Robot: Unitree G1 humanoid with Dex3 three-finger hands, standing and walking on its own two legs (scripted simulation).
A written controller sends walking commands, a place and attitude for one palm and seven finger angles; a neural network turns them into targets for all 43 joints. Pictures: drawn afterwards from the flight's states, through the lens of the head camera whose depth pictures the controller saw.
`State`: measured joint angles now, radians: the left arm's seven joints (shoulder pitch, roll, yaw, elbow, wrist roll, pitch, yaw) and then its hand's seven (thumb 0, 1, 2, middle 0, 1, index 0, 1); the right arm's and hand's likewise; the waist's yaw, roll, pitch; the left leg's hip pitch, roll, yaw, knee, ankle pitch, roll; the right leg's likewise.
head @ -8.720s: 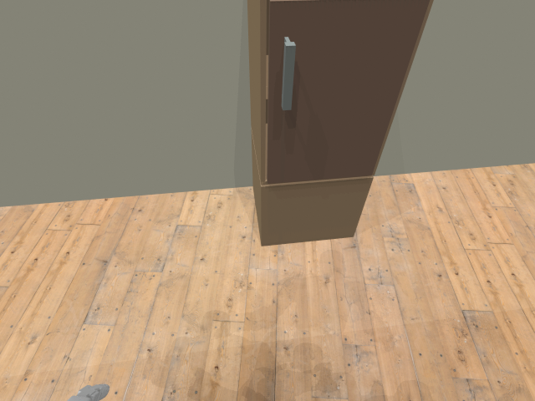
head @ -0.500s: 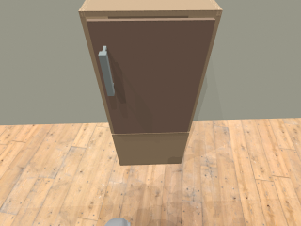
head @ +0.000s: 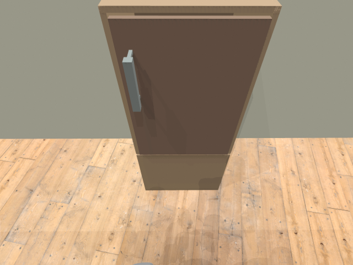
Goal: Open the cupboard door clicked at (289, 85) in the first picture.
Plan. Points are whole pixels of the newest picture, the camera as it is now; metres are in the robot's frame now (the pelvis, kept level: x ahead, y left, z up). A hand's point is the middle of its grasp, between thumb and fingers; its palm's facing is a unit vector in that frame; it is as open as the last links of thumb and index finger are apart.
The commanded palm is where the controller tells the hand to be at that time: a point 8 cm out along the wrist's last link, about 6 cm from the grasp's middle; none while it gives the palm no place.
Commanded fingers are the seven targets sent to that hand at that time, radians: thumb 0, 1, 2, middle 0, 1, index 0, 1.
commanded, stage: come to a stop and stand still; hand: left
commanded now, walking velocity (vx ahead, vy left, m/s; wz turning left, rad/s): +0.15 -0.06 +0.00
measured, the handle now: (133, 82) +0.57 +0.18 +0.09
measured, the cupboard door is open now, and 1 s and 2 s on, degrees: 0 0 0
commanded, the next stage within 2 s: look again from close up in 1.78 s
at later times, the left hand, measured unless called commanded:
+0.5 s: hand out of the picture +0.00 +0.18 -0.18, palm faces +0.00 -0.99 -0.16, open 7.3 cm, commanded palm none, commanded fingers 0.00 0.90 0.90 -0.20 -0.30 -0.20 -0.30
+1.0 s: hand out of the picture -0.04 +0.22 -0.17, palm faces +0.05 -0.99 -0.15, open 7.4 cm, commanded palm none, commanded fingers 0.00 0.90 0.90 -0.20 -0.30 -0.20 -0.30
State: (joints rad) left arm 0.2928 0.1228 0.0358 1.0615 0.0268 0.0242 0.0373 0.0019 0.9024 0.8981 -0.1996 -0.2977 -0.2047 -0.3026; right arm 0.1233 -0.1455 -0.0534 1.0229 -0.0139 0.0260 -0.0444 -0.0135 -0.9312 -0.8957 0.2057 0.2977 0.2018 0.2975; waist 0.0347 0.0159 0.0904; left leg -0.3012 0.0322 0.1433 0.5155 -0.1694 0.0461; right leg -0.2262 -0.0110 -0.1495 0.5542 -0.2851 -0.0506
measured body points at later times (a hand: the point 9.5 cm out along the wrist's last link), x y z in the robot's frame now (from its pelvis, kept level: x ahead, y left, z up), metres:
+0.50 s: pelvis +0.00 +0.03 +0.00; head +0.00 +0.03 +0.44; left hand +0.00 +0.24 -0.17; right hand -0.09 -0.16 -0.16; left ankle +0.06 +0.09 -0.73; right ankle +0.02 -0.08 -0.73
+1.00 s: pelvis +0.02 +0.07 +0.01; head +0.02 +0.08 +0.46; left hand -0.04 +0.27 -0.16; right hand +0.04 -0.16 -0.15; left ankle +0.06 +0.09 -0.73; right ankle +0.02 -0.08 -0.73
